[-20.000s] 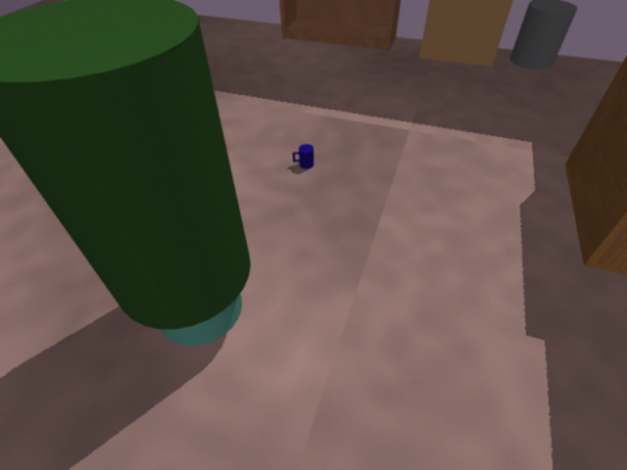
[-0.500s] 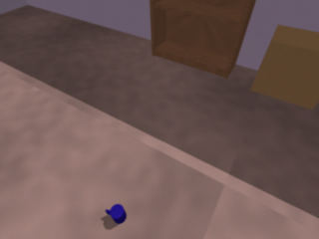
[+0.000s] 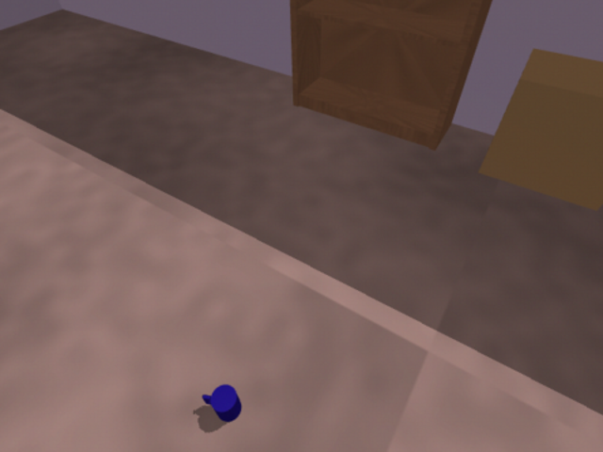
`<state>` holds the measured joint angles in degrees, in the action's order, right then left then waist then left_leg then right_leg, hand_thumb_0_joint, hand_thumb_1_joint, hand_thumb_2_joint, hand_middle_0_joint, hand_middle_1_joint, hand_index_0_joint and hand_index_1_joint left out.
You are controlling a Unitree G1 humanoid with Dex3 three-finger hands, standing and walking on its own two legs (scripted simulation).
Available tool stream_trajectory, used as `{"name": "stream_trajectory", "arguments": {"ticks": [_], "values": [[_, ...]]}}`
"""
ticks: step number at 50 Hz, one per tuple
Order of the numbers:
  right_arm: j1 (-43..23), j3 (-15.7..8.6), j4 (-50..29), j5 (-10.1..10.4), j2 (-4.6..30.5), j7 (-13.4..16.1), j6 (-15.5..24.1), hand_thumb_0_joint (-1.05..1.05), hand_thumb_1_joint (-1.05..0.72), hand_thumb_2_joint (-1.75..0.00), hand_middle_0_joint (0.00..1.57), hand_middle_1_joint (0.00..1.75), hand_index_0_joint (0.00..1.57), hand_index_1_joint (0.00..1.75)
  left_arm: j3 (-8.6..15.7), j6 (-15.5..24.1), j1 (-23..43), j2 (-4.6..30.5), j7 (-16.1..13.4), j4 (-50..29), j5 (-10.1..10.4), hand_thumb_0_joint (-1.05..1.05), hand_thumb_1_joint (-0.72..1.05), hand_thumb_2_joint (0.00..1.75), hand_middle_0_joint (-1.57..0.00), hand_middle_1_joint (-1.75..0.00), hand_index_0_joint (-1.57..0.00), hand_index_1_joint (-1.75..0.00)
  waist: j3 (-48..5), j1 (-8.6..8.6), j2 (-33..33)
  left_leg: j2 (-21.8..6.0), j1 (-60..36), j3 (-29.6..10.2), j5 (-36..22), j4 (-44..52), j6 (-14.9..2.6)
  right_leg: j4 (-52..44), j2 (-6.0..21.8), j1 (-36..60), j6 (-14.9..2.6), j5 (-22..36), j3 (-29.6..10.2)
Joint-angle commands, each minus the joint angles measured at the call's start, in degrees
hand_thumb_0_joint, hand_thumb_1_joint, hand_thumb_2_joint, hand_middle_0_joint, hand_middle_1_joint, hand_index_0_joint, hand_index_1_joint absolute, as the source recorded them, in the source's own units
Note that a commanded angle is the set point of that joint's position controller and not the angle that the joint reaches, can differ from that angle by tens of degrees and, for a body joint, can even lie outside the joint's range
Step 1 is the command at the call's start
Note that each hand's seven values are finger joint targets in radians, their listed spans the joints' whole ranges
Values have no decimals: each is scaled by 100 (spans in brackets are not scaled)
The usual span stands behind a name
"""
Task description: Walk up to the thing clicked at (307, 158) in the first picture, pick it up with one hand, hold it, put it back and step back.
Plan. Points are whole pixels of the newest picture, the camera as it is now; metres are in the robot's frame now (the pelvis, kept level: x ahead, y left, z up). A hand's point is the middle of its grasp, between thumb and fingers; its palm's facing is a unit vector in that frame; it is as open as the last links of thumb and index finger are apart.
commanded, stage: walk up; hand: left
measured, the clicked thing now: (221, 402) +0.41 +0.28 -0.73
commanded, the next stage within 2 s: stand in 0.40 s
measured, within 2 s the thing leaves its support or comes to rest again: neither
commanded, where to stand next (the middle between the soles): +0.02 +0.02 m, yaw -1 degrees
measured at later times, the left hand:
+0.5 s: hand out of the picture +0.08 +0.25 -0.16, palm faces -0.02 -0.94 -0.33, open 7.4 cm
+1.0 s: hand out of the picture +0.11 +0.25 -0.15, palm faces -0.04 -0.94 -0.35, open 7.4 cm
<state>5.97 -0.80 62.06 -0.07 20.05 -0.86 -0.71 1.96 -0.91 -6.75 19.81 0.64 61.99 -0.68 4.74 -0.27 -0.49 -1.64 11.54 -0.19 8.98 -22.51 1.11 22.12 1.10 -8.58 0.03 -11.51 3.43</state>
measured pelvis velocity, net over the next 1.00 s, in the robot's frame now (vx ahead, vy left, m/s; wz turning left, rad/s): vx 0.03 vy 0.00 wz -0.01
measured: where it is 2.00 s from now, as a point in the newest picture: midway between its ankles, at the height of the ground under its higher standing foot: outside the picture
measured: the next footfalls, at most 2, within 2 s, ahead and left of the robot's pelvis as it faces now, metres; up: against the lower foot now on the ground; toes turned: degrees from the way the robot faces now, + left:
none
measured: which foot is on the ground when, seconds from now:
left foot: down 0.00-1.00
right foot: down 0.00-1.00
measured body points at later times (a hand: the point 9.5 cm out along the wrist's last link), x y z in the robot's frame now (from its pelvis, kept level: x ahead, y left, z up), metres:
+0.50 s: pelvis +0.01 +0.00 +0.00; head +0.02 +0.00 +0.45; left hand +0.08 +0.30 -0.13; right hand +0.08 -0.30 -0.13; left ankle +0.04 +0.13 -0.74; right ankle +0.01 -0.12 -0.74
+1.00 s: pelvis +0.03 +0.00 +0.00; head +0.05 +0.00 +0.45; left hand +0.11 +0.30 -0.13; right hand +0.11 -0.30 -0.13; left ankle +0.04 +0.13 -0.74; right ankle +0.01 -0.12 -0.74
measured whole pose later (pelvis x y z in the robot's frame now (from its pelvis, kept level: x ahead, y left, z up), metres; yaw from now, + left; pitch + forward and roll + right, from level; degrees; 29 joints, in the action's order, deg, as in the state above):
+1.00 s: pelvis +0.03 +0.00 +0.00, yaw -1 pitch -2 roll +0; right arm 6.3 0.3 64.4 -0.6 20.1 -0.1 0.4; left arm -0.1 0.6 -7.1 20.0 0.1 63.5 -0.7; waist 2.6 -0.1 -0.4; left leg -1.6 6.8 0.6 10.2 -18.8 1.3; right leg 18.1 1.1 -4.0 0.3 -12.4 2.7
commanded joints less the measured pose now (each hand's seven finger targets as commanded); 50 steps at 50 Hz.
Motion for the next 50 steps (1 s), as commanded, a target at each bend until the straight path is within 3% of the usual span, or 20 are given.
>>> {"name": "stream_trajectory", "arguments": {"ticks": [1,11,19,20,23,29,50], "values": [[-171,-278,-371,-14,1274,67,135,0,-90,-90,20,30,20,30,255,125,185,1244,-53,-343,17,0,90,90,-20,-30,-20,-30,-597,43,-11,-567,-97,-606,-373,426,-231,-420,634,117,-224,329,-626],[-171,-275,-394,-30,1262,47,123,0,-90,-90,20,30,20,30,268,154,292,1290,-57,-385,-2,0,90,90,-20,-30,-20,-30,-584,60,76,-482,-225,-513,-390,312,-195,-573,731,-18,-252,154,-696],[-186,-252,-411,-15,1246,58,137,0,-90,-90,20,30,20,30,261,141,262,1232,-54,-382,10,0,90,90,-20,-30,-20,-30,-655,29,12,-572,-110,-586,-450,405,-221,-507,660,189,-222,257,-598],[-166,-169,-300,-69,1143,69,166,0,-90,-90,20,30,20,30,145,175,150,1156,-35,-280,-27,0,90,90,-20,-30,-20,-30,-926,1,41,-592,-386,-576,215,573,-220,-795,737,206,-187,-473,-708],[-113,-183,-242,-99,1218,76,191,0,-90,-90,20,30,20,30,147,222,314,1273,-37,-292,-69,0,90,90,-20,-30,-20,-30,-480,89,48,-544,-247,-575,483,653,-212,-891,714,-81,-153,-748,-754],[-104,-184,-178,-85,1237,97,261,0,-90,-90,20,30,20,30,104,288,134,1260,-54,-196,-2,0,90,90,-20,-30,-20,-30,-630,13,-8,-633,-407,-538,-684,621,-215,-680,708,280,-116,397,-648],[-133,-129,-91,-49,1214,146,240,0,-90,-90,20,30,20,30,56,271,112,1271,-114,-138,22,0,90,90,-20,-30,-20,-30,-716,45,52,-676,-674,-408,-1363,550,-164,-613,740,540,-84,1326,-581]]}}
